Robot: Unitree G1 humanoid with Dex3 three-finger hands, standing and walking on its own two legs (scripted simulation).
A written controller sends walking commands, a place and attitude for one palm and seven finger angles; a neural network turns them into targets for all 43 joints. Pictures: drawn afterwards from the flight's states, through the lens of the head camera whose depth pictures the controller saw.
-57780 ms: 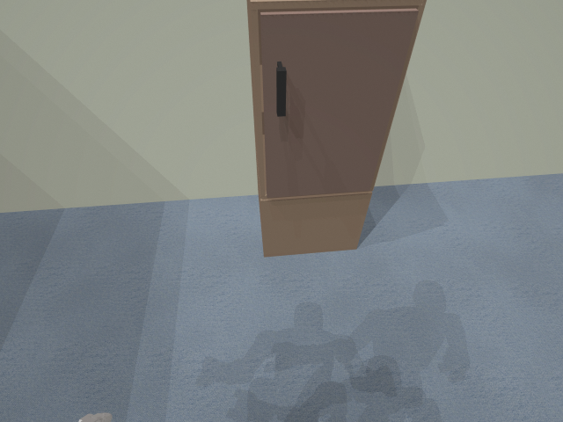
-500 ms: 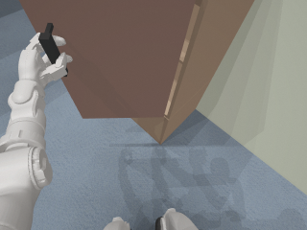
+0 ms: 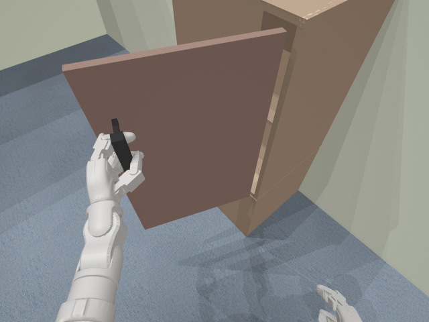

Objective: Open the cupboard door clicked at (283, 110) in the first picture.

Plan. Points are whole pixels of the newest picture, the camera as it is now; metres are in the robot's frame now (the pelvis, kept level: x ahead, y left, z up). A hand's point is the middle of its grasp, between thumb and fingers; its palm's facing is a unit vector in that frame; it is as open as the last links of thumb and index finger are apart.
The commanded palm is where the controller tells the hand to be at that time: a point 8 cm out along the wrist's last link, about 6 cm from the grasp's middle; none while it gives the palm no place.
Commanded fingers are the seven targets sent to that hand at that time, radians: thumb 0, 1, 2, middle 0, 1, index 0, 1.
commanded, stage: pull the door open along its arc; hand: left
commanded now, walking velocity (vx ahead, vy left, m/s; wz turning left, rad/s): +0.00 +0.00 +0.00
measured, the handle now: (124, 150) +0.42 +0.19 +0.08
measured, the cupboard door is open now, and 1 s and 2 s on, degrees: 69 95 97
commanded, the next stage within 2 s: open thumb and fingers to let go in 0.44 s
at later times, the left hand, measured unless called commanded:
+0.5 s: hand (186, 223) +0.27 +0.06 +0.08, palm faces +0.38 -0.93 +0.01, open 6.1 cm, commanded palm +0.22 +0.09 +0.08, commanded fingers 0.00 0.90 0.90 -0.40 -1.35 -0.40 -1.35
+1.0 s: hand (190, 223) +0.27 +0.05 +0.08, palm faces +0.39 -0.92 +0.00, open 11.5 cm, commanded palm +0.22 +0.09 +0.08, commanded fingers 0.00 -0.50 0.30 -0.28 -1.10 -0.28 -1.10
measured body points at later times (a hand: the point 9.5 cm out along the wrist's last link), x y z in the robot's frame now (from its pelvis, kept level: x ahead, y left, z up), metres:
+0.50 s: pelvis +0.00 -0.04 +0.00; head +0.01 -0.06 +0.45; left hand +0.24 +0.10 +0.08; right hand +0.17 -0.25 -0.09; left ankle -0.03 +0.08 -0.71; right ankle +0.00 -0.10 -0.71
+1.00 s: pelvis -0.02 -0.04 +0.00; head -0.01 -0.07 +0.45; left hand +0.24 +0.10 +0.08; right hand +0.18 -0.24 -0.10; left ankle -0.03 +0.08 -0.71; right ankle +0.00 -0.10 -0.71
